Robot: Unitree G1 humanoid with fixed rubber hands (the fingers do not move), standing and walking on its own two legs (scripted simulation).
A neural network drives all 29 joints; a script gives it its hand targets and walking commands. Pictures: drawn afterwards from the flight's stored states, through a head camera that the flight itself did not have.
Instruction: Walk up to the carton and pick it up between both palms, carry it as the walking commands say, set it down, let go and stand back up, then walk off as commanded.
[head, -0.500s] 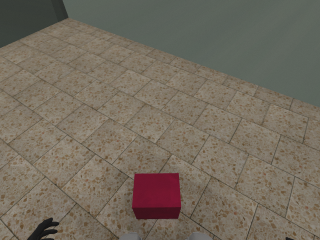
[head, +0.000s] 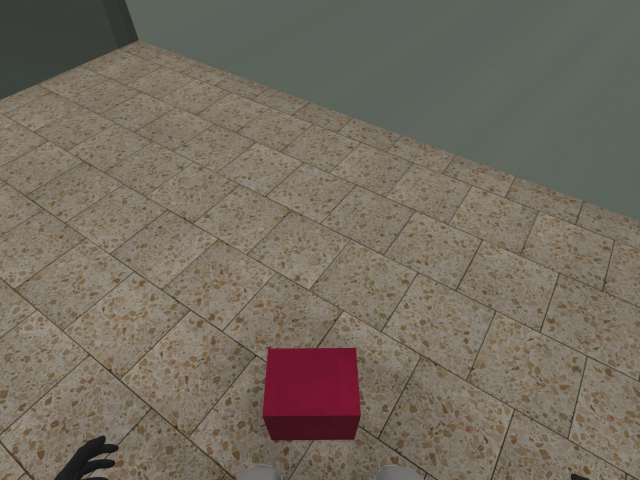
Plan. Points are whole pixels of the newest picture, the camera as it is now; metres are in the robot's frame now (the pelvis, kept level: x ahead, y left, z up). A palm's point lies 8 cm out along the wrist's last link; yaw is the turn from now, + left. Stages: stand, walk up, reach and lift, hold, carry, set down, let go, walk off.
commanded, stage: walk up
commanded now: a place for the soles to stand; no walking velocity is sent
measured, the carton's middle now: (312, 395) +0.43 +0.03 -0.61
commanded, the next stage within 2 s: none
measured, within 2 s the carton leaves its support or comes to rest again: neither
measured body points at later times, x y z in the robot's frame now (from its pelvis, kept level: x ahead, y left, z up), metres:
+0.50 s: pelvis +0.00 +0.01 +0.00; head +0.02 +0.01 +0.45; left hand +0.14 +0.33 -0.08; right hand +0.09 -0.33 -0.09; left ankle +0.04 +0.15 -0.69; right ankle +0.03 -0.12 -0.69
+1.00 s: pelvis +0.00 +0.02 +0.00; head +0.02 +0.03 +0.45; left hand +0.14 +0.33 -0.08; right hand +0.09 -0.32 -0.08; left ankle +0.04 +0.15 -0.69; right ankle +0.03 -0.12 -0.68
